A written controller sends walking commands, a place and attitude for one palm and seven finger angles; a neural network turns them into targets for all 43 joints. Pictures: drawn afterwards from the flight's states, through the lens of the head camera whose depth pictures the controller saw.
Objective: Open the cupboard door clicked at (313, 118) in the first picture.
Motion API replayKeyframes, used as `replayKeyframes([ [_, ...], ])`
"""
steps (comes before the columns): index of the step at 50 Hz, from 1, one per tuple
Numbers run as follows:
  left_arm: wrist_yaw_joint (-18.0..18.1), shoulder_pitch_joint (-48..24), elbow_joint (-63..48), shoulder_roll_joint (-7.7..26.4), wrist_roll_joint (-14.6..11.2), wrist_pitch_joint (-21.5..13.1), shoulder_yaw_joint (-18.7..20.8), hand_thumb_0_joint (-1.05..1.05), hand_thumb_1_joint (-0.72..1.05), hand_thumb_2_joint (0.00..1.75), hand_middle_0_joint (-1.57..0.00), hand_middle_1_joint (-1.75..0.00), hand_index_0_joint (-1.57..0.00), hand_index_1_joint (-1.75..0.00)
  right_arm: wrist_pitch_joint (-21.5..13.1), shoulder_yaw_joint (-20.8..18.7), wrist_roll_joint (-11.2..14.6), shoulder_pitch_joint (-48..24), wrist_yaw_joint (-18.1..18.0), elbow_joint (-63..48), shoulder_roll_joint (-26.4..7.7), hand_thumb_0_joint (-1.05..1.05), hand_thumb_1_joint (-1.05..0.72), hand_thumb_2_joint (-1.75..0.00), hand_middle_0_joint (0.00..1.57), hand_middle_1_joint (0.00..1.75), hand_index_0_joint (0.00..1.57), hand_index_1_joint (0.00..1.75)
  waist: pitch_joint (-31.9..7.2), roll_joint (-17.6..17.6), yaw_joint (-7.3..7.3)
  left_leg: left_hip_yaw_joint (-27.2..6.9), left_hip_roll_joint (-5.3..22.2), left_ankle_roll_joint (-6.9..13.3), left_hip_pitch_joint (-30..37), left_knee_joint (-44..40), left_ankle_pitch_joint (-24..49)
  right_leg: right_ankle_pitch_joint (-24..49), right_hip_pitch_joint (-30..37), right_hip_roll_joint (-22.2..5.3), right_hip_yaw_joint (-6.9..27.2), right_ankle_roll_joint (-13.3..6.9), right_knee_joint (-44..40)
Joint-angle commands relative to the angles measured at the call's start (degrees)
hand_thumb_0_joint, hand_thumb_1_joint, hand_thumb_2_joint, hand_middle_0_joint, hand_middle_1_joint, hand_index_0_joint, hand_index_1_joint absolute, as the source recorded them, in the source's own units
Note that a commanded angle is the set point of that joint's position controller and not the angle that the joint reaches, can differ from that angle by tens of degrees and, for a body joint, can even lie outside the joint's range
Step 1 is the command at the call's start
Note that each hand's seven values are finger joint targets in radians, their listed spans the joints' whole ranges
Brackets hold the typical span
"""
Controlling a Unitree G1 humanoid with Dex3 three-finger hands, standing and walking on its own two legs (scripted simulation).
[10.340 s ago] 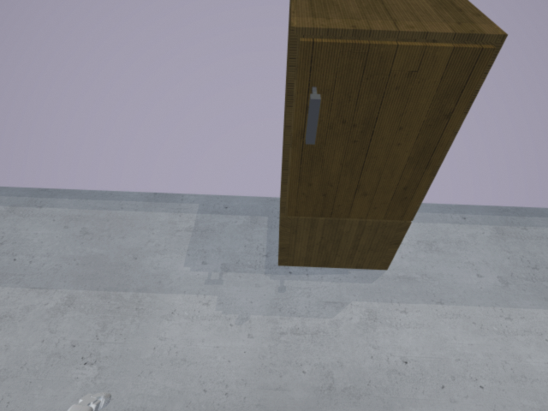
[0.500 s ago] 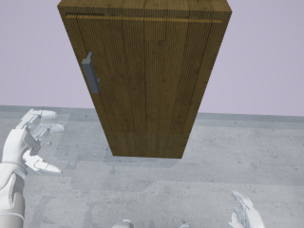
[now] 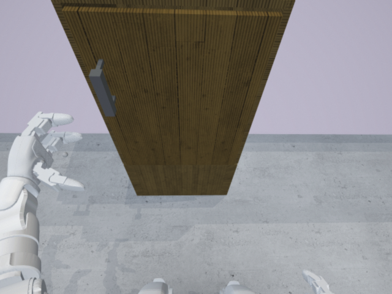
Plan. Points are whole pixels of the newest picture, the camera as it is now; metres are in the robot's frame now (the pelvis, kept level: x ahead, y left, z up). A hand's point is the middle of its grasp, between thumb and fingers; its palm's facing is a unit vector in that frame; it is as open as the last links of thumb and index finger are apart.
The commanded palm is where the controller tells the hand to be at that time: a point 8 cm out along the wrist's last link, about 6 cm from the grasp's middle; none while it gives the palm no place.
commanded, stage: move the hooked fingers beside the handle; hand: left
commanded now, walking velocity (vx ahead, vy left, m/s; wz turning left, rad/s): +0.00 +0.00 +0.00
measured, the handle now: (105, 88) +0.56 +0.24 +0.06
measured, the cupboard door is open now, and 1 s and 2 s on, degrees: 0 0 0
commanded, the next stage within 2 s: slide the fingers in behind the handle in 1.80 s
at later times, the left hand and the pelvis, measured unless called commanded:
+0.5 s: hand (68, 130) +0.42 +0.28 +0.07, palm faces +0.03 -1.00 -0.02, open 14.0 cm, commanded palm +0.40 +0.33 +0.06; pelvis -0.01 +0.00 -0.01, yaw +0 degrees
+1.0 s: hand (78, 102) +0.50 +0.28 +0.07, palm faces +0.03 -1.00 -0.04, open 14.0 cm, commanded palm +0.48 +0.33 +0.06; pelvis +0.00 +0.01 -0.02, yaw -2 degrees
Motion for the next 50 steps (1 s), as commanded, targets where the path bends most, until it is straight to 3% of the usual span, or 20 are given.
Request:
replayKeyframes([
  [1, -0.9, -22.6, -9.1, 17.0, -1.2, -4.8, 3.4, 0.0, -0.5, 0.3, -0.3, -1.2, -0.3, -1.2, -1.7, -4.1, 0.1, 2.2, -1.1, -5.5, -9.1, 0.0, -0.9, -0.9, 0.2, 0.3, 0.2, 0.3, -18.9, 4.8, -0.77, -2.1, -0.8, 0.1, 10.4, -6.8, 17.4, 15.9, 7.4, 2.0, 0.4, -1.6, -4.8],
  [4, -1.9, -24.4, -6.6, 17.1, -1.2, -4.9, 2.9, 0.0, -0.5, 0.3, -0.3, -1.2, -0.3, -1.2, -1.2, -4.2, 0.1, 2.8, -1.1, -5.1, -9.3, 0.0, -0.9, -0.9, 0.2, 0.3, 0.2, 0.3, -19.9, 4.3, -1.07, -2.1, -0.8, 0.3, 10.2, -6.2, 18.2, 16.9, 7.4, 2.0, 0.4, -1.6, -4.5],
  [5, -1.9, -24.2, -5.3, 19.3, -0.9, -5.0, 4.7, 0.0, -0.5, 0.3, -0.3, -1.2, -0.3, -1.2, -0.9, -4.4, 0.1, 3.1, -1.1, -4.7, -9.5, 0.0, -0.9, -0.9, 0.2, 0.3, 0.2, 0.3, -20.1, 4.5, -0.66, -2.2, -0.7, 0.2, 10.0, -6.2, 18.6, 17.1, 7.4, 2.0, 0.4, -1.7, -4.4],
  [6, -2.1, -24.7, -4.3, 17.8, -0.8, -4.8, 3.2, 0.0, -0.5, 0.3, -0.3, -1.2, -0.3, -1.2, -0.7, -4.2, 0.1, 3.2, -1.0, -4.9, -9.4, 0.0, -0.9, -0.9, 0.2, 0.3, 0.2, 0.3, -20.1, 4.5, -1.06, -2.0, -0.8, 0.3, 9.7, -6.1, 18.4, 17.0, 6.9, 2.0, 0.4, -1.5, -4.4],
  [11, -2.1, -28.7, 0.9, 21.2, 0.3, -4.9, 4.9, 0.0, -0.5, 0.3, -0.3, -1.2, -0.3, -1.2, 0.5, -4.3, 0.0, 4.2, -0.7, -4.5, -9.7, 0.0, -0.9, -0.9, 0.2, 0.3, 0.2, 0.3, -19.9, 3.9, -1.3, -1.9, -0.8, 0.5, 7.3, -5.2, 17.2, 16.3, 6.2, 2.0, 0.7, -1.4, -3.8],
  [15, -1.9, -32.2, 1.4, 23.8, 1.3, -6.3, 6.1, 0.0, -0.5, 0.3, -0.3, -1.2, -0.3, -1.2, 1.4, -4.3, -0.3, 4.8, -0.3, -4.6, -9.8, 0.0, -0.9, -0.9, 0.2, 0.3, 0.2, 0.3, -22.9, 6.4, -1.17, -2.0, -0.6, 0.4, 8.5, -4.2, 19.2, 17.4, 5.7, 2.2, 0.7, -1.6, -2.7],
  [17, -2.0, -33.2, 2.8, 23.3, 1.3, -6.7, 5.6, 0.0, -0.5, 0.3, -0.3, -1.2, -0.3, -1.2, 1.8, -4.4, -0.3, 5.1, -0.1, -4.6, -9.8, 0.0, -0.9, -0.9, 0.2, 0.3, 0.2, 0.3, -22.7, 5.9, -1.61, -1.8, -0.6, 0.5, 7.8, -3.9, 18.6, 17.2, 5.5, 2.2, 0.9, -1.5, -2.9],
  [18, -2.3, -32.6, 4.1, 25.2, 1.0, -6.8, 7.5, 0.0, -0.5, 0.3, -0.3, -1.2, -0.3, -1.2, 2.1, -4.4, -0.3, 5.6, -0.2, -4.5, -10.1, 0.0, -0.9, -0.9, 0.2, 0.3, 0.2, 0.3, -23.0, 4.6, -1.3, -1.7, -0.6, 0.7, 6.9, -3.4, 19.2, 18.1, 6.4, 2.5, 1.1, -1.6, -2.6],
  [21, -3.1, -37.8, 8.7, 25.8, 1.9, -6.4, 6.3, 0.0, -0.5, 0.3, -0.3, -1.2, -0.3, -1.2, 2.9, -4.1, -0.2, 5.9, -0.4, -3.7, -10.3, 0.0, -0.9, -0.9, 0.2, 0.3, 0.2, 0.3, -20.3, 3.5, -2.97, -1.7, -0.5, 1.0, 3.7, -3.3, 15.2, 15.4, 4.3, 2.3, 1.2, -1.2, -2.8],
  [23, -3.4, -41.3, 9.6, 25.7, 2.6, -6.6, 4.9, 0.0, -0.5, 0.3, -0.3, -1.2, -0.3, -1.2, 3.3, -4.0, -0.2, 6.3, -0.5, -3.6, -10.4, 0.0, -0.9, -0.9, 0.2, 0.3, 0.2, 0.3, -19.9, 5.0, -3.87, -2.0, -0.4, 1.1, 4.2, -2.9, 14.4, 13.9, 2.3, 2.5, 1.1, -1.4, -2.6],
  [24, -3.5, -41.5, 10.4, 26.2, 3.0, -6.7, 4.9, 0.0, -0.5, 0.3, -0.3, -1.2, -0.3, -1.2, 3.4, -4.1, -0.3, 6.5, -0.5, -3.5, -10.5, 0.0, -0.9, -0.9, 0.2, 0.3, 0.2, 0.3, -20.6, 7.0, -3.57, -2.1, -0.4, 0.9, 4.8, -2.9, 14.2, 13.0, 1.3, 2.4, 1.2, -1.4, -2.6],
  [28, -3.3, -46.1, 12.5, 30.4, 3.7, -7.3, 6.7, 0.0, -0.5, 0.3, -0.3, -1.2, -0.3, -1.2, 4.1, -3.9, -0.5, 7.7, -0.7, -2.8, -11.0, 0.0, -0.9, -0.9, 0.2, 0.3, 0.2, 0.3, -22.3, 6.2, -4.41, -2.6, -0.2, 1.1, 3.3, -1.4, 13.7, 12.3, 0.7, 2.6, 1.5, -1.5, -1.8],
  [31, -3.4, -48.6, 13.6, 30.2, 4.6, -7.3, 5.5, 0.0, -0.5, 0.3, -0.3, -1.2, -0.3, -1.2, 4.6, -3.8, -0.6, 8.6, -0.6, -2.2, -11.2, 0.0, -0.9, -0.9, 0.2, 0.3, 0.2, 0.3, -24.8, 8.4, -5.12, -3.1, 0.0, 0.9, 5.2, -0.9, 15.1, 12.1, -1.7, 2.6, 1.0, -1.3, -1.2],
  [33, -3.1, -49.6, 14.5, 32.1, 4.9, -7.1, 6.8, 0.0, -0.5, 0.3, -0.3, -1.2, -0.3, -1.2, 5.0, -3.8, -0.9, 9.5, -0.5, -2.0, -11.5, 0.0, -0.9, -0.9, 0.2, 0.3, 0.2, 0.3, -25.7, 10.0, -4.85, -3.6, 0.2, 0.7, 6.4, -0.5, 17.0, 12.4, -2.9, 2.8, 0.6, -1.6, -0.6],
  [38, -2.3, -51.8, 18.1, 32.4, 6.4, -5.1, 5.6, 0.0, -0.5, 0.3, -0.3, -1.2, -0.3, -1.2, 6.2, -3.5, -1.1, 11.1, -0.3, -1.6, -11.8, 0.0, -0.9, -0.9, 0.2, 0.3, 0.2, 0.3, -24.5, 8.6, -6.18, -4.0, 0.5, 0.9, 5.0, -0.2, 17.5, 12.3, -4.8, 2.9, 0.1, -1.3, -0.5],
  [39, -1.9, -52.8, 17.5, 35.2, 6.7, -5.0, 7.4, 0.0, -0.5, 0.3, -0.3, -1.2, -0.3, -1.2, 6.5, -3.6, -1.2, 11.5, -0.3, -1.6, -12.1, 0.0, -0.9, -0.9, 0.2, 0.3, 0.2, 0.3, -26.1, 7.7, -6.03, -3.9, 0.6, 1.0, 4.6, 0.2, 17.9, 13.0, -3.7, 2.8, 0.4, -1.0, -0.5],
  [41, -1.6, -53.3, 18.1, 36.3, 7.2, -4.7, 7.7, 0.0, -0.5, 0.3, -0.3, -1.2, -0.3, -1.2, 7.0, -3.5, -1.2, 11.9, -0.3, -1.9, -12.0, 0.0, -0.9, -0.9, 0.2, 0.3, 0.2, 0.3, -26.5, 7.8, -6.41, -3.5, 0.5, 1.1, 3.6, 0.5, 17.7, 13.3, -3.3, 2.8, 0.6, -0.9, -0.5],
  [44, -1.3, -54.8, 16.5, 40.4, 8.0, -5.7, 10.1, 0.0, -0.5, 0.3, -0.3, -1.2, -0.3, -1.2, 7.8, -3.3, -1.7, 12.9, -0.1, -2.0, -12.2, 0.0, -0.9, -0.9, 0.2, 0.3, 0.2, 0.3, -30.1, 10.5, -5.77, -3.5, 0.6, 0.9, 5.0, 1.4, 21.7, 16.3, -2.1, 3.0, 0.7, -1.1, 0.5],
  [48, -1.8, -54.6, 18.0, 39.2, 8.3, -5.5, 9.1, 0.0, -0.5, 0.3, -0.3, -1.2, -0.3, -1.2, 8.9, -3.3, -1.9, 13.8, 0.3, -2.0, -12.1, 0.0, -0.9, -0.9, 0.2, 0.3, 0.2, 0.3, -29.0, 10.8, -6.63, -3.8, 0.9, 0.9, 6.5, 1.8, 24.7, 17.7, -3.7, 3.5, 0.2, -1.2, 0.4],
  [50, -2.3, -54.2, 19.6, 40.2, 8.6, -4.6, 9.3, 0.0, -0.5, 0.3, -0.3, -1.2, -0.3, -1.2, 9.4, -3.3, -1.8, 14.2, 0.3, -1.9, -12.4, 0.0, -0.9, -0.9, 0.2, 0.3, 0.2, 0.3, -28.5, 10.6, -6.96, -3.8, 1.1, 0.9, 6.1, 1.7, 24.2, 17.3, -4.2, 3.5, 0.0, -1.0, 0.2],
])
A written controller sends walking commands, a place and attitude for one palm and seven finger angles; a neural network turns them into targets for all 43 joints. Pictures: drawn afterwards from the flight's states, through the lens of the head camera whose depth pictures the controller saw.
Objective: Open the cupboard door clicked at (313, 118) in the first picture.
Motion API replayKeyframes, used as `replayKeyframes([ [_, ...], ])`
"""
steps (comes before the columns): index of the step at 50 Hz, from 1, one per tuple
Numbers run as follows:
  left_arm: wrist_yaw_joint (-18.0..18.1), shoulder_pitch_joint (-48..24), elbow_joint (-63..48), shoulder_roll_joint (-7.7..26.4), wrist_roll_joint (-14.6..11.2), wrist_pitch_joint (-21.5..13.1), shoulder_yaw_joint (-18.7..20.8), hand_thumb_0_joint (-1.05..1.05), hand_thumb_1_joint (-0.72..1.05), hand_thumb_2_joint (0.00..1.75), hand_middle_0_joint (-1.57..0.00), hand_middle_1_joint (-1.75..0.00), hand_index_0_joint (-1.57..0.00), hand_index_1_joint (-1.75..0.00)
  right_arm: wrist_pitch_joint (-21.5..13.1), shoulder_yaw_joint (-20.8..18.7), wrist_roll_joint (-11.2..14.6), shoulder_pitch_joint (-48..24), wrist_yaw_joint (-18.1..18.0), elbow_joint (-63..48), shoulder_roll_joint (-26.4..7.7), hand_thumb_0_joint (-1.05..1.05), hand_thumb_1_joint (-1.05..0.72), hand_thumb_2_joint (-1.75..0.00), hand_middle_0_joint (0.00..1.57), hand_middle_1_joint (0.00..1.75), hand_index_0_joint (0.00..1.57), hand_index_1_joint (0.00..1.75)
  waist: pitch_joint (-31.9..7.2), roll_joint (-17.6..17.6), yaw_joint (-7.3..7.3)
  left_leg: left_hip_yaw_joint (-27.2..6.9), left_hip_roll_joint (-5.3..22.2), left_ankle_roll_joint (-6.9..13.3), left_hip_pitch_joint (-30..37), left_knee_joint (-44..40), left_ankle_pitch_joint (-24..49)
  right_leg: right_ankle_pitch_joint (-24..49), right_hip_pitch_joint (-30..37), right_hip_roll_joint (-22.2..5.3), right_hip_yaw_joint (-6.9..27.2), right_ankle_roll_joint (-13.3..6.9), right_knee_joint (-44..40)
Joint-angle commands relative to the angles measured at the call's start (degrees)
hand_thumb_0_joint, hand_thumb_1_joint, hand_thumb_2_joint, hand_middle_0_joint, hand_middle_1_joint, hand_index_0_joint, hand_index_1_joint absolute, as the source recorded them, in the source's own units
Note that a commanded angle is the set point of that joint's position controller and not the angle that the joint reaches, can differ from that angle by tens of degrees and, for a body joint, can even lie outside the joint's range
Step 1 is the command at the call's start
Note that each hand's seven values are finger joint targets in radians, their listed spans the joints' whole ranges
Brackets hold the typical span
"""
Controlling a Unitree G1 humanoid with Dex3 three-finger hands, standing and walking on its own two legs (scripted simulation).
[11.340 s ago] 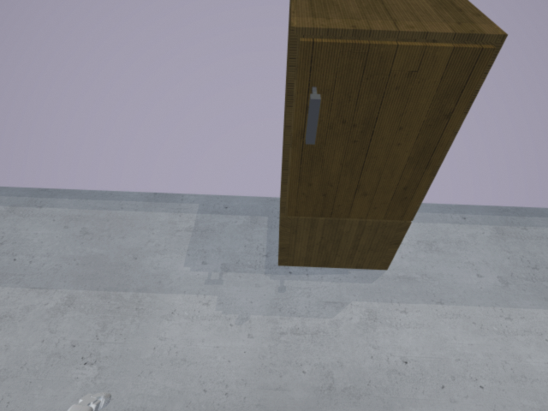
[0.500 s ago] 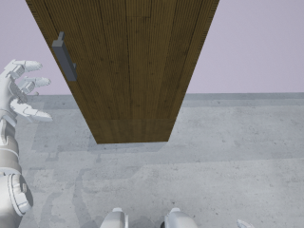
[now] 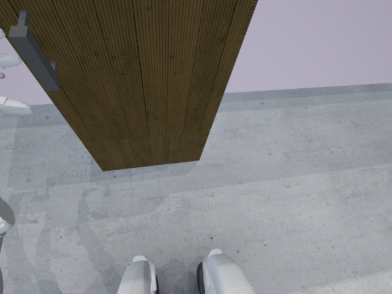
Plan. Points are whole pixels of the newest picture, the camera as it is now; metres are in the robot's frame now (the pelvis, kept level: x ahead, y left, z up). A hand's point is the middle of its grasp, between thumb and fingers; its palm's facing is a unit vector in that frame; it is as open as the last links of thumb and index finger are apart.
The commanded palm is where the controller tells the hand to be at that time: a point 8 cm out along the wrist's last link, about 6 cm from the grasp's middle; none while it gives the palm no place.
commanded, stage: move the hooked fingers beside the handle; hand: left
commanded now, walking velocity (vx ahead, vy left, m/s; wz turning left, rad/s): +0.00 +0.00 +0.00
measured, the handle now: (39, 53) +0.55 +0.25 +0.08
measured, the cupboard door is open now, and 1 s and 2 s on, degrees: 0 0 0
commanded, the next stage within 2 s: slide the fingers in behind the handle in 0.80 s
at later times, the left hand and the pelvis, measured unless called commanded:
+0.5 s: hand out of the picture +0.48 +0.30 +0.09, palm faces +0.06 -1.00 -0.03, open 14.0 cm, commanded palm +0.46 +0.34 +0.08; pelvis +0.01 +0.01 +0.01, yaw +0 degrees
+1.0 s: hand out of the picture +0.48 +0.31 +0.08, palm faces +0.03 -1.00 -0.02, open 14.0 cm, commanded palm +0.47 +0.34 +0.08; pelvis +0.00 +0.00 +0.00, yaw +0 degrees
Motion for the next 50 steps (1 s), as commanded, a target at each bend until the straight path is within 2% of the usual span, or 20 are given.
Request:
replayKeyframes([
  [1, -0.6, -19.5, -9.3, 20.4, -1.4, -2.3, 2.3, 0.0, -0.5, 0.3, -0.3, -1.2, -0.3, -1.2, 0.2, -4.5, 0.0, 10.3, -0.7, -3.0, -11.5, 0.0, -0.9, -0.9, 0.2, 0.3, 0.2, 0.3, -28.0, 9.9, 1.51, -3.0, -1.0, 0.5, 21.1, -6.5, 26.0, 17.5, 11.5, 1.7, 0.4, -1.4, -5.3],
  [3, -1.6, -17.7, -7.7, 18.9, -2.1, -1.5, 1.5, 0.0, -0.5, 0.3, -0.3, -1.2, -0.3, -1.2, 0.5, -4.4, 0.0, 10.5, -0.7, -3.3, -11.4, 0.0, -0.9, -0.9, 0.2, 0.3, 0.2, 0.3, -26.1, 9.1, 1.28, -3.1, -0.9, 0.5, 21.0, -6.9, 26.6, 18.1, 11.2, 1.8, 0.0, -1.6, -5.4],
  [5, -2.1, -16.1, -9.9, 20.3, -2.2, -1.6, 2.9, 0.0, -0.5, 0.3, -0.3, -1.2, -0.3, -1.2, 0.9, -4.8, -0.1, 10.8, -0.6, -3.6, -11.6, 0.0, -0.9, -0.9, 0.2, 0.3, 0.2, 0.3, -28.8, 9.9, 2.34, -3.1, -0.7, 0.3, 22.4, -6.8, 28.7, 19.1, 11.8, 1.8, -0.1, -1.5, -5.0],
  [6, -2.3, -17.4, -12.3, 18.5, -2.4, -2.1, 1.3, 0.0, -0.5, 0.3, -0.3, -1.2, -0.3, -1.2, 1.1, -4.7, -0.1, 10.7, -0.4, -3.6, -11.4, 0.0, -0.9, -0.9, 0.2, 0.3, 0.2, 0.3, -29.7, 11.7, 1.73, -3.1, -0.6, 0.2, 24.5, -6.7, 30.4, 19.6, 10.6, 1.8, -0.1, -1.4, -5.1],
  [7, -2.0, -17.2, -14.4, 19.3, -2.6, -2.7, 2.6, 0.0, -0.5, 0.3, -0.3, -1.2, -0.3, -1.2, 1.2, -5.0, -0.3, 11.0, -0.3, -3.5, -11.4, 0.0, -0.9, -0.9, 0.2, 0.3, 0.2, 0.3, -31.1, 12.2, 2.33, -3.5, -0.4, 0.0, 26.3, -6.6, 32.7, 20.2, 10.7, 1.9, -0.4, -1.5, -4.9],
  [8, -2.2, -18.1, -16.2, 16.9, -3.2, -3.4, 0.9, 0.0, -0.5, 0.3, -0.3, -1.2, -0.3, -1.2, 1.4, -5.0, -0.3, 11.1, 0.0, -3.5, -11.1, 0.0, -0.9, -0.9, 0.2, 0.3, 0.2, 0.3, -31.5, 14.8, 1.99, -4.2, -0.2, -0.6, 29.8, -6.2, 36.6, 19.9, 8.0, 2.2, -0.8, -1.8, -4.6],
  [10, -1.7, -16.7, -18.9, 17.7, -4.3, -4.4, 3.2, 0.0, -0.5, 0.3, -0.3, -1.2, -0.3, -1.2, 1.5, -5.6, -0.6, 10.9, 0.4, -3.4, -11.3, 0.0, -0.9, -0.9, 0.2, 0.3, 0.2, 0.3, -33.5, 14.5, 2.69, -4.7, 0.1, -1.2, 32.4, -6.2, 39.1, 20.0, 8.6, 2.4, -1.1, -1.8, -5.0],
  [13, -1.0, -15.8, -18.7, 16.1, -5.1, -4.2, 3.0, 0.0, -0.5, 0.3, -0.3, -1.2, -0.3, -1.2, 1.6, -5.7, -0.4, 10.4, 0.5, -3.3, -11.1, 0.0, -0.9, -0.9, 0.2, 0.3, 0.2, 0.3, -31.3, 12.6, 2.48, -4.3, -0.1, -0.6, 30.7, -6.4, 37.5, 20.4, 9.6, 2.5, -1.0, -1.9, -5.4],
  [17, -0.2, -15.8, -15.8, 13.6, -3.3, -2.4, -0.2, 0.0, -0.5, 0.3, -0.3, -1.2, -0.3, -1.2, 2.1, -5.2, -0.1, 9.6, 0.5, -3.1, -10.8, 0.0, -0.9, -0.9, 0.2, 0.3, 0.2, 0.3, -25.0, 12.5, 1.58, -4.0, -0.5, -0.4, 27.8, -7.8, 31.1, 16.8, 7.7, 2.2, -1.3, -1.7, -6.5],
  [21, 0.7, -16.4, -18.8, 13.9, -3.3, -3.8, 0.3, 0.0, -0.5, 0.3, -0.3, -1.2, -0.3, -1.2, 2.0, -5.3, -0.4, 9.0, 0.3, -3.6, -10.5, 0.0, -0.9, -0.9, 0.2, 0.3, 0.2, 0.3, -27.9, 14.0, 2.28, -4.1, -0.4, -0.9, 30.6, -7.5, 33.6, 17.8, 8.6, 2.2, -1.1, -1.9, -6.1],
  [26, 0.4, -18.1, -15.9, 10.7, -4.4, -4.7, -1.8, 0.0, -0.5, 0.3, -0.3, -1.2, -0.3, -1.2, 1.7, -5.0, -0.2, 7.9, 0.3, -3.2, -10.4, 0.0, -0.9, -0.9, 0.2, 0.3, 0.2, 0.3, -25.7, 11.6, 1.15, -4.4, -0.5, -0.9, 28.9, -7.7, 29.0, 15.5, 7.7, 2.2, -1.3, -1.9, -6.1],
  [28, 0.4, -18.1, -12.5, 13.5, -4.1, -3.9, -0.2, 0.0, -0.5, 0.3, -0.3, -1.2, -0.3, -1.2, 1.5, -4.8, -0.1, 7.8, -0.2, -3.2, -10.9, 0.0, -0.9, -0.9, 0.2, 0.3, 0.2, 0.3, -23.4, 9.4, 1.07, -3.9, -0.9, -0.2, 24.5, -7.8, 25.5, 15.5, 9.5, 2.0, -0.9, -2.1, -6.1],
  [31, 0.0, -17.4, -10.6, 15.3, -2.8, -2.9, -0.2, 0.0, -0.5, 0.3, -0.3, -1.2, -0.3, -1.2, 1.3, -4.4, 0.1, 7.6, -0.4, -3.8, -10.9, 0.0, -0.9, -0.9, 0.2, 0.3, 0.2, 0.3, -23.6, 8.7, 1.39, -3.2, -1.3, 0.3, 20.8, -7.5, 22.7, 15.4, 11.0, 1.7, -0.1, -1.8, -6.0],
  [35, -0.2, -21.7, -13.1, 18.5, -2.6, -4.6, 1.1, 0.0, -0.5, 0.3, -0.3, -1.2, -0.3, -1.2, 0.9, -4.3, 0.0, 7.6, -0.7, -3.6, -11.1, 0.0, -0.9, -0.9, 0.2, 0.3, 0.2, 0.3, -26.6, 10.6, 1.01, -3.4, -1.1, 0.1, 21.3, -6.3, 22.7, 15.2, 10.5, 1.7, 0.2, -1.8, -5.0],
  [37, -0.6, -21.5, -12.5, 19.6, -2.7, -5.0, 2.0, 0.0, -0.5, 0.3, -0.3, -1.2, -0.3, -1.2, 0.5, -4.3, 0.0, 7.7, -0.8, -3.5, -11.1, 0.0, -0.9, -0.9, 0.2, 0.3, 0.2, 0.3, -27.5, 9.7, 0.91, -3.4, -1.1, 0.4, 20.4, -5.7, 22.5, 15.4, 11.2, 1.8, 0.5, -1.8, -4.8],
  [40, -1.9, -22.4, -12.5, 19.2, -3.4, -5.0, 1.6, 0.0, -0.5, 0.3, -0.3, -1.2, -0.3, -1.2, 0.4, -4.2, 0.0, 8.0, -0.8, -3.0, -11.2, 0.0, -0.9, -0.9, 0.2, 0.3, 0.2, 0.3, -29.4, 12.0, 0.83, -3.4, -1.0, 0.2, 21.9, -5.2, 23.8, 16.1, 10.7, 1.9, 0.5, -1.8, -4.5],
  [42, -2.6, -20.3, -10.7, 19.5, -3.2, -3.9, 1.6, 0.0, -0.5, 0.3, -0.3, -1.2, -0.3, -1.2, 0.5, -4.1, 0.2, 8.2, -0.8, -2.9, -11.3, 0.0, -0.9, -0.9, 0.2, 0.3, 0.2, 0.3, -28.6, 11.2, 1.09, -3.4, -1.0, 0.4, 20.7, -5.3, 23.3, 15.9, 11.0, 1.9, 0.4, -1.7, -4.6],
  [45, -3.4, -20.5, -10.7, 18.4, -3.1, -2.3, 0.0, 0.0, -0.5, 0.3, -0.3, -1.2, -0.3, -1.2, 0.9, -3.9, 0.3, 8.6, -0.8, -2.9, -11.2, 0.0, -0.9, -0.9, 0.2, 0.3, 0.2, 0.3, -27.5, 13.3, 0.97, -3.6, -1.0, 0.3, 21.8, -5.5, 24.2, 15.7, 8.7, 1.8, 0.0, -1.7, -4.7],
  [48, -3.0, -21.0, -12.4, 16.9, -3.9, -2.3, -0.4, 0.0, -0.5, 0.3, -0.3, -1.2, -0.3, -1.2, 1.0, -4.1, 0.1, 9.1, -0.7, -3.0, -11.2, 0.0, -0.9, -0.9, 0.2, 0.3, 0.2, 0.3, -27.6, 11.7, 0.64, -4.0, -0.8, 0.4, 22.7, -5.5, 24.7, 15.3, 7.9, 2.1, -0.4, -1.8, -4.8],
  [50, -2.3, -21.6, -14.7, 16.6, -4.0, -3.0, 0.0, 0.0, -0.5, 0.3, -0.3, -1.2, -0.3, -1.2, 1.1, -4.4, 0.0, 9.4, -0.5, -2.7, -11.2, 0.0, -0.9, -0.9, 0.2, 0.3, 0.2, 0.3, -30.2, 12.6, 0.9, -4.5, -0.7, 0.0, 25.1, -5.6, 26.3, 15.3, 7.5, 2.1, -0.7, -1.8, -4.6],
])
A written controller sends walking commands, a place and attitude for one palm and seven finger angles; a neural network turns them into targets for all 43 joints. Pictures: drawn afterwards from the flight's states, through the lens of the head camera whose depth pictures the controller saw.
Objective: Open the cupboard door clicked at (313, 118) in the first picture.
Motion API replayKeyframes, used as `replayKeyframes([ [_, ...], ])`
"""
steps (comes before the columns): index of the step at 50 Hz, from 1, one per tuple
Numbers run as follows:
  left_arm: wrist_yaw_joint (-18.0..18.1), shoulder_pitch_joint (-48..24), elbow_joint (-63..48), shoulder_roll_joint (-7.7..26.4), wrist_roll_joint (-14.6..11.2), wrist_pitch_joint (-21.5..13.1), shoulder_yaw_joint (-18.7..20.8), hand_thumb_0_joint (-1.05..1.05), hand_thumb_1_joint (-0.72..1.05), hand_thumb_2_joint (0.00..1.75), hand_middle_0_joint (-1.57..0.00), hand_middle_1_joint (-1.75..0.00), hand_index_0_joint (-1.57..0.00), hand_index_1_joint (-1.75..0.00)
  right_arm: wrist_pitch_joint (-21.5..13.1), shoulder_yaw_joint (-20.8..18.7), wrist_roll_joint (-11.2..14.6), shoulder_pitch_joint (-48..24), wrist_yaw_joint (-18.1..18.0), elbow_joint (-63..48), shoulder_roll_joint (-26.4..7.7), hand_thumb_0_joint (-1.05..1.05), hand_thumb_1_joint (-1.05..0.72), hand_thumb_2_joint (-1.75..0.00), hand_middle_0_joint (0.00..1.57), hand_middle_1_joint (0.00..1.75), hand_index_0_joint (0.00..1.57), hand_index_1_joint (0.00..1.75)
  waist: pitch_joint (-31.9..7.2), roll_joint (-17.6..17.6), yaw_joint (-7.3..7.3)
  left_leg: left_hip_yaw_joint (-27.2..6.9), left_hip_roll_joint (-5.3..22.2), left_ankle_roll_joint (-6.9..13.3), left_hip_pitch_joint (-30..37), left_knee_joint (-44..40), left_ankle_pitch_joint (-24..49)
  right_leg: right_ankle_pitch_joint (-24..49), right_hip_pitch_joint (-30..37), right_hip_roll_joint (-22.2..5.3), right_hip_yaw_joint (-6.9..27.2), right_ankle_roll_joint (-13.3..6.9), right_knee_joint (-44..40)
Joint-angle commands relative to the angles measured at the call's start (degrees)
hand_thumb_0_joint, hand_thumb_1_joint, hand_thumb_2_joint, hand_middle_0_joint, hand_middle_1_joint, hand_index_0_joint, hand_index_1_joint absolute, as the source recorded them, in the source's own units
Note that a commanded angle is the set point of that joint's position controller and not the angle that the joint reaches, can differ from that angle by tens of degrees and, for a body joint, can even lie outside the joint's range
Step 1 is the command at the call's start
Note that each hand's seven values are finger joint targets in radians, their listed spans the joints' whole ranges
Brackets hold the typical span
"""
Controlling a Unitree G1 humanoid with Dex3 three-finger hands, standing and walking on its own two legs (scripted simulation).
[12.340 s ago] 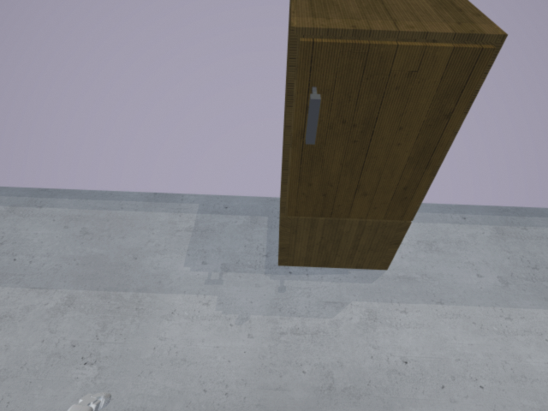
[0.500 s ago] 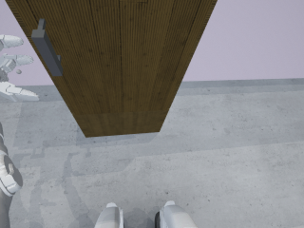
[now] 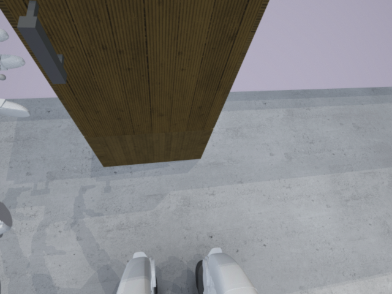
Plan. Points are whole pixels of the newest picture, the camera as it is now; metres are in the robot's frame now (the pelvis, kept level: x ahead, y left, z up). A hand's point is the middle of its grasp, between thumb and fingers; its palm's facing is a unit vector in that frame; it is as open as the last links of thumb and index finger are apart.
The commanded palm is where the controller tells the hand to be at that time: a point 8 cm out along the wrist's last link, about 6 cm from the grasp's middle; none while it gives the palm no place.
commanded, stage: slide the fingers in behind the handle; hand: left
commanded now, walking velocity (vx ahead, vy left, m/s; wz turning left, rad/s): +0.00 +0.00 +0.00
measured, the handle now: (47, 45) +0.56 +0.25 +0.09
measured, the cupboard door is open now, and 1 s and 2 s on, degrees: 0 0 1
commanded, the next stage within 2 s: close the thumb around the handle in 1.50 s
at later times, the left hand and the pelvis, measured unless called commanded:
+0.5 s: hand (29, 74) +0.49 +0.26 +0.09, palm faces +0.04 -1.00 -0.02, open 14.0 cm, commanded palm +0.47 +0.30 +0.08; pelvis +0.01 +0.00 +0.01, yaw +0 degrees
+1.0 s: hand (40, 79) +0.48 +0.25 +0.08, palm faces +0.09 -1.00 -0.03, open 14.3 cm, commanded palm +0.47 +0.26 +0.08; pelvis +0.01 -0.01 +0.01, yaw +2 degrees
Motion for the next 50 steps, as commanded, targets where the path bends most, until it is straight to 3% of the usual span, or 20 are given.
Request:
replayKeyframes([
  [1, 1.2, -21.8, -14.9, 14.3, -2.4, -4.2, 0.7, 0.0, -0.5, 0.3, -0.3, -1.2, -0.3, -1.2, -0.8, -4.7, -0.2, 9.8, -0.6, -2.6, -10.9, 0.0, -0.9, -0.9, 0.2, 0.3, 0.2, 0.3, -29.9, 13.1, 0.28, -3.3, -0.6, -0.3, 27.3, -7.5, 26.3, 14.5, 7.3, 1.9, 0.2, -2.0, -5.0],
  [3, 2.1, -22.7, -16.3, 11.6, -2.8, -4.7, -0.6, 0.0, -0.5, 0.3, -0.3, -1.2, -0.3, -1.2, -1.0, -4.9, -0.5, 10.1, -0.3, -2.3, -10.6, 0.0, -0.9, -0.9, 0.2, 0.3, 0.2, 0.3, -29.9, 14.2, -0.12, -3.6, -0.5, -0.5, 29.5, -7.3, 27.6, 14.1, 5.6, 2.1, 0.0, -2.2, -5.0],
  [4, 2.7, -22.2, -16.6, 13.6, -2.6, -4.7, 1.1, 0.0, -0.5, 0.3, -0.3, -1.2, -0.3, -1.2, -0.8, -5.0, -0.5, 10.2, -0.3, -2.0, -10.9, 0.0, -0.9, -0.9, 0.2, 0.3, 0.2, 0.3, -29.8, 13.2, 0.39, -4.0, -0.3, -0.8, 29.6, -7.8, 27.9, 14.0, 6.1, 2.0, -0.3, -2.1, -5.2],
  [8, 4.6, -18.8, -16.8, 12.5, -2.1, -3.6, 1.1, 0.0, -0.5, 0.3, -0.3, -1.2, -0.3, -1.2, -0.4, -5.0, -0.5, 10.1, 0.1, -2.9, -10.5, 0.0, -0.9, -0.9, 0.2, 0.3, 0.2, 0.3, -29.3, 13.8, 1.5, -3.4, -0.6, -0.7, 29.1, -8.6, 28.8, 15.3, 8.2, 1.9, -0.3, -2.3, -5.3],
  [11, 6.2, -17.7, -16.5, 10.9, -1.3, -3.0, 0.0, 0.0, -0.5, 0.3, -0.3, -1.2, -0.3, -1.2, -0.2, -5.0, -0.3, 9.6, 0.4, -3.5, -10.1, 0.0, -0.9, -0.9, 0.2, 0.3, 0.2, 0.3, -26.7, 12.2, 1.22, -2.9, -0.7, -0.6, 27.6, -9.2, 26.6, 14.6, 8.2, 2.0, -0.3, -1.9, -6.0],
  [14, 7.9, -18.7, -19.1, 11.4, -1.2, -4.5, 1.0, 0.0, -0.5, 0.3, -0.3, -1.2, -0.3, -1.2, -0.4, -5.1, -0.5, 9.6, 0.5, -3.9, -10.0, 0.0, -0.9, -0.9, 0.2, 0.3, 0.2, 0.3, -28.7, 12.3, 1.66, -2.9, -0.7, -0.7, 28.5, -9.2, 28.3, 16.1, 9.8, 2.0, -0.1, -2.1, -5.5],
  [16, 8.3, -19.4, -18.4, 9.2, -1.4, -5.3, -0.2, 0.0, -0.5, 0.3, -0.3, -1.2, -0.3, -1.2, -0.5, -5.2, -0.5, 9.4, 0.5, -3.3, -9.7, 0.0, -0.9, -0.9, 0.2, 0.3, 0.2, 0.3, -27.1, 11.0, 0.93, -2.9, -0.6, -0.8, 28.1, -8.9, 27.9, 16.0, 9.2, 2.0, -0.1, -2.0, -5.6],
  [22, 8.0, -17.0, -16.7, 4.9, -1.5, -5.3, -2.8, 0.0, -0.5, 0.3, -0.3, -1.2, -0.3, -1.2, -0.6, -5.3, -0.4, 9.1, 0.7, -3.2, -9.4, 0.0, -0.9, -0.9, 0.2, 0.3, 0.2, 0.3, -26.9, 9.9, 0.92, -2.4, -0.9, -0.6, 27.6, -9.0, 28.0, 17.3, 10.5, 1.8, 0.2, -1.9, -5.7],
  [25, 8.0, -18.0, -16.4, 5.4, -1.9, -4.9, -2.3, 0.0, -0.5, 0.3, -0.3, -1.2, -0.3, -1.2, -0.4, -5.4, -0.3, 8.9, 0.5, -3.0, -9.6, 0.0, -0.9, -0.9, 0.2, 0.3, 0.2, 0.3, -25.8, 8.5, 0.76, -2.3, -1.0, -0.4, 26.3, -9.2, 26.4, 17.1, 10.9, 1.6, 0.3, -1.8, -5.9],
  [26, 8.1, -18.6, -17.0, 4.1, -2.0, -5.0, -3.2, 0.0, -0.5, 0.3, -0.3, -1.2, -0.3, -1.2, -0.5, -5.4, -0.2, 8.7, 0.5, -3.1, -9.3, 0.0, -0.9, -0.9, 0.2, 0.3, 0.2, 0.3, -26.0, 9.6, 0.52, -2.2, -1.1, -0.4, 26.8, -9.3, 26.3, 17.1, 10.7, 1.6, 0.4, -1.8, -6.0],
  [27, 8.5, -18.1, -17.8, 5.1, -2.1, -5.2, -2.0, 0.0, -0.5, 0.3, -0.3, -1.2, -0.3, -1.2, -0.6, -5.5, -0.3, 8.9, 0.5, -3.2, -9.4, 0.0, -0.9, -0.9, 0.2, 0.3, 0.2, 0.3, -27.1, 7.9, 1.0, -2.2, -1.1, -0.3, 26.7, -9.1, 26.6, 17.6, 11.6, 1.6, 0.5, -1.8, -5.9],
  [28, 8.7, -18.8, -19.2, 5.0, -2.3, -5.9, -2.2, 0.0, -0.5, 0.3, -0.3, -1.2, -0.3, -1.2, -0.7, -5.4, -0.4, 8.7, 0.4, -3.3, -9.3, 0.0, -0.9, -0.9, 0.2, 0.3, 0.2, 0.3, -28.3, 10.4, 1.32, -2.1, -1.2, -0.4, 27.9, -8.9, 28.5, 18.7, 11.9, 1.6, 0.6, -2.0, -5.4],
  [30, 9.4, -18.3, -20.8, 4.3, -2.4, -6.9, -2.1, 0.0, -0.5, 0.3, -0.3, -1.2, -0.3, -1.2, -0.8, -5.6, -0.4, 8.3, 0.6, -3.2, -8.9, 0.0, -0.9, -0.9, 0.2, 0.3, 0.2, 0.3, -29.8, 10.5, 1.63, -2.1, -1.1, -0.7, 29.3, -8.6, 29.5, 19.2, 12.0, 1.6, 0.7, -1.9, -5.4],
  [34, 10.4, -18.3, -22.3, 1.2, -2.2, -7.5, -4.3, 0.0, -0.5, 0.3, -0.3, -1.2, -0.3, -1.2, -1.0, -5.8, -0.5, 8.1, 0.9, -2.7, -8.7, 0.0, -0.9, -0.9, 0.2, 0.3, 0.2, 0.3, -29.8, 11.7, 1.4, -2.3, -1.0, -0.9, 31.0, -8.6, 31.2, 19.5, 11.4, 1.6, 0.5, -1.9, -5.5],
  [37, 10.7, -19.6, -20.4, 0.3, -2.1, -7.0, -5.6, 0.0, -0.5, 0.3, -0.3, -1.2, -0.3, -1.2, -1.1, -5.7, -0.3, 7.7, 0.8, -2.2, -8.8, 0.0, -0.9, -0.9, 0.2, 0.3, 0.2, 0.3, -26.4, 8.3, 0.32, -2.0, -1.3, -0.4, 27.3, -9.3, 25.6, 17.9, 12.4, 1.6, 0.7, -1.8, -6.3],
  [41, 10.9, -20.7, -21.5, -1.9, -1.8, -7.5, -7.3, 0.0, -0.5, 0.3, -0.3, -1.2, -0.3, -1.2, -1.7, -5.8, -0.3, 7.5, 0.7, -1.6, -8.6, 0.0, -0.9, -0.9, 0.2, 0.3, 0.2, 0.3, -28.0, 11.5, 0.49, -2.0, -1.5, -0.5, 29.4, -9.2, 25.5, 17.2, 11.2, 1.4, 0.9, -2.1, -6.3],
  [43, 10.9, -20.7, -21.1, -4.1, -2.1, -7.6, -8.7, 0.0, -0.5, 0.3, -0.3, -1.2, -0.3, -1.2, -2.0, -5.7, -0.5, 7.7, 0.7, -1.4, -8.5, 0.0, -0.9, -0.9, 0.2, 0.3, 0.2, 0.3, -27.5, 10.4, -0.15, -2.3, -1.4, -0.4, 30.0, -9.1, 26.5, 17.3, 10.5, 1.5, 0.6, -2.2, -6.3],
  [45, 11.1, -22.6, -19.6, -3.4, -1.8, -7.6, -8.8, 0.0, -0.5, 0.3, -0.3, -1.2, -0.3, -1.2, -2.1, -5.8, -0.5, 7.6, 0.6, -0.5, -8.6, 0.0, -0.9, -0.9, 0.2, 0.3, 0.2, 0.3, -26.4, 8.8, -0.72, -2.5, -1.4, -0.3, 28.3, -9.1, 24.4, 16.7, 10.6, 1.4, 0.7, -2.0, -6.4],
  [47, 11.2, -24.4, -21.5, -6.1, -1.8, -7.8, -11.1, 0.0, -0.5, 0.3, -0.3, -1.2, -0.3, -1.2, -2.5, -5.9, -0.5, 7.5, 0.7, -0.4, -8.4, 0.0, -0.9, -0.9, 0.2, 0.3, 0.2, 0.3, -27.1, 10.7, -1.22, -2.6, -1.4, -0.5, 29.9, -9.1, 24.7, 16.4, 9.5, 1.3, 0.6, -2.0, -6.4],
  [50, 11.4, -22.6, -20.1, -6.5, -2.1, -7.9, -10.7, 0.0, -0.5, 0.3, -0.3, -1.2, -0.3, -1.2, -2.7, -5.9, -0.7, 7.7, 0.9, 0.0, -8.5, 0.0, -0.9, -0.9, 0.2, 0.3, 0.2, 0.3, -28.3, 10.2, -0.55, -2.8, -1.4, -0.6, 30.5, -8.8, 25.8, 16.9, 9.8, 1.3, 0.5, -2.2, -6.2],
])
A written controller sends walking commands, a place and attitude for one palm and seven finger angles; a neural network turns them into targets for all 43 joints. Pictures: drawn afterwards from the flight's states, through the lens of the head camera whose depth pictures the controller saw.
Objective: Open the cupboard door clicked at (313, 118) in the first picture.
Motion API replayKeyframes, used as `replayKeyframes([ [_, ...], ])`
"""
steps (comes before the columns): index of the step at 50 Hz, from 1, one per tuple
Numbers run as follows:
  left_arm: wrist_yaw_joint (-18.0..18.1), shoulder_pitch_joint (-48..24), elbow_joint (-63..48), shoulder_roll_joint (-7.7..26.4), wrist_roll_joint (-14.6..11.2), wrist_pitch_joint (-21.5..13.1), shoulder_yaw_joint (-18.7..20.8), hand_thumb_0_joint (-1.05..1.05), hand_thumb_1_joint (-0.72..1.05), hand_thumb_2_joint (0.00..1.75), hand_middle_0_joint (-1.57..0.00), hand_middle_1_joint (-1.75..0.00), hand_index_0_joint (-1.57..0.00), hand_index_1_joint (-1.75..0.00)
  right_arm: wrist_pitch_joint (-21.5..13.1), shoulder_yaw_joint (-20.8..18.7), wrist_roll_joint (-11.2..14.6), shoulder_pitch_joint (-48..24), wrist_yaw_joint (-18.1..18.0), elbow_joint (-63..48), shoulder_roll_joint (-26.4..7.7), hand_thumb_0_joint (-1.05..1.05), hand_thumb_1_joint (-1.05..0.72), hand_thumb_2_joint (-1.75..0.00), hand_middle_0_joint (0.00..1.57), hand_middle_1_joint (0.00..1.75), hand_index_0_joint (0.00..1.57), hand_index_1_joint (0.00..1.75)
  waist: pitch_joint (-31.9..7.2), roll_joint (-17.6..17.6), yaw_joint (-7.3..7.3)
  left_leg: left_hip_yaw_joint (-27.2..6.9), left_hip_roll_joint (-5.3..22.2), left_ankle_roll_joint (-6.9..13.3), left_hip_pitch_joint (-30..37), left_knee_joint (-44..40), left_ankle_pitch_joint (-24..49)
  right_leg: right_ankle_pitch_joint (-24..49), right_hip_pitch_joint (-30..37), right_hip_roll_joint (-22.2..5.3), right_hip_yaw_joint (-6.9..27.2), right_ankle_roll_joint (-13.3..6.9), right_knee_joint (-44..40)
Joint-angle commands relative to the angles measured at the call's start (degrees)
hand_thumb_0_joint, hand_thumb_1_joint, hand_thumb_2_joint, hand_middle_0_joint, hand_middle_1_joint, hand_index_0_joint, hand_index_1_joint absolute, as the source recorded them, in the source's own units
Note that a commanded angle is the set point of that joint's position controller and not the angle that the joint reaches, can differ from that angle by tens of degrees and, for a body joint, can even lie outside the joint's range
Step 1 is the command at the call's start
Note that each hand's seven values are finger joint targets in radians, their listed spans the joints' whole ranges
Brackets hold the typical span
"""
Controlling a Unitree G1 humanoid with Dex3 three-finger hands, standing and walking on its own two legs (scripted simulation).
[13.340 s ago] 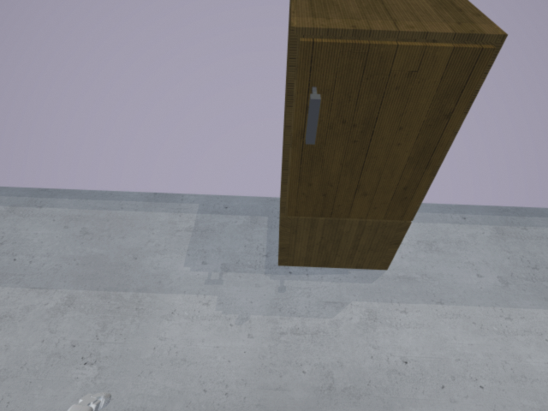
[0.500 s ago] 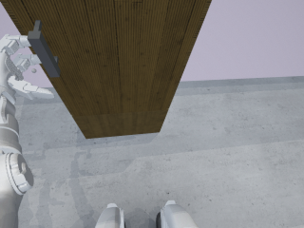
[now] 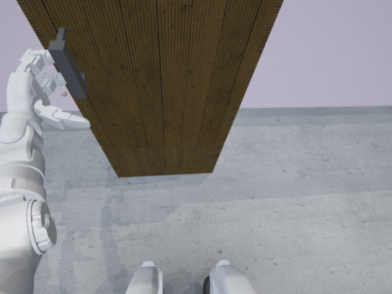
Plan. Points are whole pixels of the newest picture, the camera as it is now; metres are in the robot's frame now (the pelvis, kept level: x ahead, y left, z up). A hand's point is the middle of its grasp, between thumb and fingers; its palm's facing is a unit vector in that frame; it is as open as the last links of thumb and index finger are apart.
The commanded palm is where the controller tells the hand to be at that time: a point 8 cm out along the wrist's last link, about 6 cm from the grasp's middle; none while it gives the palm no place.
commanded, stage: slide the fingers in behind the handle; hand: left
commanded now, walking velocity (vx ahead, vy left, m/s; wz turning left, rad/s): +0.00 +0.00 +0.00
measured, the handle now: (72, 64) +0.55 +0.24 +0.08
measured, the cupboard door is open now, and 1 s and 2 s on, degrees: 0 1 20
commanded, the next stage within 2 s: close the thumb around the handle in 0.50 s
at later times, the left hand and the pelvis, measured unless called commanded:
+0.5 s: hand (77, 89) +0.49 +0.22 +0.08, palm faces +0.03 -1.00 -0.02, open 14.0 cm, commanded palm +0.47 +0.26 +0.07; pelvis +0.00 +0.00 +0.00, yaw -1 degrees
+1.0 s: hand (76, 91) +0.49 +0.22 +0.07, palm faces +0.02 -1.00 -0.01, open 9.6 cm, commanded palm +0.47 +0.26 +0.07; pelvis +0.00 +0.01 +0.00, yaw -1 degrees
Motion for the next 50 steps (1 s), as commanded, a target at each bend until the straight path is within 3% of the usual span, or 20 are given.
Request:
replayKeyframes([
  [1, -2.1, -27.4, -13.2, 6.1, -0.5, -4.5, -3.6, 0.0, -0.5, 0.3, -0.3, -1.2, -0.3, -1.2, -1.3, -4.0, 0.0, 9.0, -0.6, -2.2, -10.0, 0.0, -0.9, -0.9, 0.2, 0.3, 0.2, 0.3, -26.6, 8.2, -3.74, -2.5, -0.4, 0.3, 25.0, -6.2, 25.6, 18.1, 4.9, 2.2, 0.8, -1.5, -5.3],
  [3, -1.9, -29.6, -13.3, 3.1, -0.6, -4.5, -5.9, 0.0, -0.5, 0.3, -0.3, -1.2, -0.3, -1.2, -1.6, -4.0, -0.2, 9.1, -0.5, -2.0, -9.7, 0.0, -0.9, -0.9, 0.2, 0.3, 0.2, 0.3, -25.4, 8.5, -4.6, -2.8, -0.5, 0.4, 25.1, -6.2, 25.2, 17.4, 3.5, 2.2, 0.5, -1.6, -5.2],
  [5, -1.4, -30.1, -11.4, 4.4, -0.2, -4.1, -5.0, 0.0, -0.5, 0.3, -0.3, -1.2, -0.3, -1.2, -1.7, -4.1, -0.2, 9.2, -0.5, -1.4, -10.0, 0.0, -0.9, -0.9, 0.2, 0.3, 0.2, 0.3, -24.5, 8.4, -4.66, -2.9, -0.4, 0.3, 24.4, -6.2, 23.4, 16.2, 2.6, 2.1, 0.6, -1.5, -5.3],
  [7, -0.7, -30.2, -10.9, 6.3, 0.1, -3.8, -3.5, 0.0, -0.5, 0.3, -0.3, -1.2, -0.3, -1.2, -1.7, -4.0, -0.1, 9.4, -0.6, -1.5, -10.0, 0.0, -0.9, -0.9, 0.2, 0.3, 0.2, 0.3, -24.8, 8.3, -4.23, -3.0, -0.5, 0.3, 23.4, -6.4, 23.4, 16.2, 3.4, 2.0, 0.6, -1.6, -5.0],
  [10, 1.0, -26.4, -10.7, 14.0, 0.1, -3.7, 4.3, 0.0, -0.5, 0.3, -0.3, -1.2, -0.3, -1.2, -1.4, -3.8, -0.2, 9.6, -0.6, -2.7, -10.1, 0.0, -0.9, -0.9, 0.2, 0.3, 0.2, 0.3, -29.3, 7.3, -1.15, -2.1, -0.8, 0.4, 21.5, -5.7, 27.1, 20.8, 8.8, 1.8, 1.3, -1.5, -3.8],
  [14, 1.5, -22.3, -13.1, 12.2, 2.5, -4.6, 2.0, 0.0, -0.5, 0.3, -0.3, -1.2, -0.3, -1.2, -1.0, -3.5, -0.2, 9.2, 0.3, -4.5, -9.0, 0.0, -0.9, -0.9, 0.2, 0.3, 0.2, 0.3, -29.4, 8.8, -0.36, -1.1, -0.9, 0.5, 21.3, -5.6, 29.6, 23.9, 10.6, 2.0, 1.5, -1.3, -3.3],
  [16, 1.2, -22.7, -12.0, 12.7, 1.7, -4.2, 2.4, 0.0, -0.5, 0.3, -0.3, -1.2, -0.3, -1.2, -0.5, -3.7, 0.0, 9.0, 0.2, -4.7, -9.5, 0.0, -0.9, -0.9, 0.2, 0.3, 0.2, 0.3, -26.4, 5.6, -1.48, -0.6, -0.8, 0.9, 18.9, -6.0, 26.0, 22.6, 11.0, 2.1, 1.7, -1.1, -4.3],
  [18, 0.6, -22.6, -11.5, 15.6, 0.4, -3.9, 5.4, 0.0, -0.5, 0.3, -0.3, -1.2, -0.3, -1.2, -0.3, -3.6, 0.1, 9.2, -0.3, -5.3, -10.1, 0.0, -0.9, -0.9, 0.2, 0.3, 0.2, 0.3, -26.5, 3.9, -0.9, -0.5, -1.0, 1.0, 16.7, -6.4, 24.1, 22.4, 13.4, 2.2, 2.1, -1.2, -4.4],
  [21, -0.5, -23.2, -12.5, 13.0, -0.1, -3.9, 3.4, 0.0, -0.5, 0.3, -0.3, -1.2, -0.3, -1.2, -0.5, -3.6, 0.4, 8.9, -0.4, -5.3, -9.6, 0.0, -0.9, -0.9, 0.2, 0.3, 0.2, 0.3, -27.0, 6.9, -1.13, -0.2, -1.1, 0.9, 18.5, -6.6, 25.0, 22.9, 12.5, 2.0, 2.1, -1.1, -4.6],
  [24, -0.6, -21.0, -13.0, 14.5, -0.2, -4.6, 4.9, 0.0, -0.5, 0.3, -0.3, -1.2, -0.3, -1.2, -0.4, -3.9, 0.3, 9.3, -0.5, -5.1, -9.7, 0.0, -0.9, -0.9, 0.2, 0.3, 0.2, 0.3, -28.1, 6.2, -0.6, -0.2, -0.8, 0.9, 19.1, -6.1, 26.6, 23.9, 12.4, 2.1, 2.2, -1.1, -4.3],
  [27, -0.7, -22.5, -12.1, 10.6, -0.1, -4.3, 1.5, 0.0, -0.5, 0.3, -0.3, -1.2, -0.3, -1.2, -0.4, -3.8, 0.4, 8.9, -0.3, -4.8, -9.5, 0.0, -0.9, -0.9, 0.2, 0.3, 0.2, 0.3, -24.8, 6.7, -1.71, -0.7, -0.7, 0.7, 19.4, -6.8, 24.1, 20.2, 9.2, 2.2, 1.5, -1.1, -4.7],
  [29, -0.3, -23.1, -13.0, 14.1, 0.0, -4.7, 4.4, 0.0, -0.5, 0.3, -0.3, -1.2, -0.3, -1.2, -0.4, -4.0, 0.2, 9.2, -0.5, -4.7, -9.9, 0.0, -0.9, -0.9, 0.2, 0.3, 0.2, 0.3, -26.7, 7.6, -0.84, -0.7, -0.7, 0.6, 19.9, -6.6, 24.6, 20.4, 10.1, 2.1, 1.8, -1.2, -4.5],
  [30, -0.3, -22.7, -12.2, 12.8, -0.1, -4.4, 3.3, 0.0, -0.5, 0.3, -0.3, -1.2, -0.3, -1.2, -0.4, -3.9, 0.3, 9.2, -0.5, -4.7, -9.8, 0.0, -0.9, -0.9, 0.2, 0.3, 0.2, 0.3, -26.5, 7.0, -1.38, -0.7, -0.8, 0.6, 19.9, -6.6, 24.5, 20.5, 9.8, 2.1, 1.8, -1.2, -4.6],
  [34, -0.2, -22.4, -13.7, 14.0, 0.1, -4.8, 4.4, 0.0, -0.28, 0.4, -0.32, -1.22, -0.32, -1.22, -0.5, -4.1, 0.2, 9.3, -0.5, -4.8, -9.9, 0.0, -0.9, -0.9, 0.2, 0.3, 0.2, 0.3, -28.8, 7.6, -0.66, -0.8, -0.8, 0.5, 20.9, -6.4, 26.4, 21.7, 10.7, 2.0, 1.8, -1.2, -4.1],
  [37, -0.1, -22.1, -14.7, 11.5, -0.3, -4.6, 2.6, 0.0, -0.11, 0.47, -0.33, -1.24, -0.33, -1.24, -0.6, -4.0, 0.3, 8.7, -0.3, -4.9, -9.7, 0.0, -0.9, -0.9, 0.2, 0.3, 0.2, 0.3, -27.3, 9.2, -0.83, -0.8, -0.6, 0.2, 22.4, -6.7, 26.6, 20.7, 9.0, 2.1, 1.4, -1.3, -4.6],
  [39, 0.2, -22.3, -13.8, 13.8, -0.3, -4.6, 4.3, 0.0, 0.0, 0.52, -0.34, -1.25, -0.34, -1.25, -0.4, -4.0, 0.2, 8.8, -0.4, -4.7, -10.1, 0.0, -0.9, -0.9, 0.2, 0.3, 0.2, 0.3, -26.5, 7.2, -0.86, -1.0, -0.5, 0.3, 20.8, -6.8, 25.3, 20.2, 9.4, 2.2, 1.4, -1.2, -4.6],
  [41, 0.3, -22.9, -12.7, 12.2, 0.1, -4.3, 2.7, 0.0, 0.12, 0.56, -0.34, -1.27, -0.34, -1.27, -0.4, -3.9, 0.4, 8.7, -0.5, -4.8, -9.9, 0.0, -0.9, -0.9, 0.2, 0.3, 0.2, 0.3, -25.0, 6.2, -1.53, -0.9, -0.7, 0.5, 19.4, -7.0, 23.6, 19.3, 9.1, 2.1, 1.5, -1.2, -4.7],
  [44, 0.7, -24.6, -12.3, 13.1, 0.6, -4.5, 3.2, 0.0, 0.28, 0.64, -0.36, -1.28, -0.36, -1.28, -0.7, -3.9, 0.2, 8.7, -0.6, -4.4, -10.1, 0.0, -0.9, -0.9, 0.2, 0.3, 0.2, 0.3, -25.2, 8.7, -1.44, -1.3, -0.6, 0.3, 20.6, -7.0, 23.0, 17.8, 7.4, 2.0, 1.4, -1.3, -4.6],
  [47, 0.7, -24.0, -9.7, 13.5, 0.6, -4.0, 3.4, 0.0, 0.45, 0.71, -0.37, -1.3, -0.37, -1.3, -0.8, -3.7, 0.2, 9.0, -0.8, -4.4, -10.3, 0.0, -0.9, -0.9, 0.2, 0.3, 0.2, 0.3, -23.9, 5.2, -1.87, -1.2, -0.7, 0.6, 17.8, -6.9, 20.9, 16.8, 7.9, 2.0, 1.5, -1.2, -4.8],
  [50, 0.5, -25.6, -11.0, 13.0, 0.9, -4.6, 2.8, 0.0, 0.62, 0.78, -0.38, -1.32, -0.38, -1.32, -1.1, -3.7, 0.1, 8.9, -0.8, -4.5, -10.1, 0.0, -0.9, -0.9, 0.2, 0.3, 0.2, 0.3, -26.7, 7.7, -1.58, -1.4, -0.8, 0.4, 19.5, -6.5, 22.1, 17.2, 7.6, 1.9, 1.6, -1.3, -4.2],
])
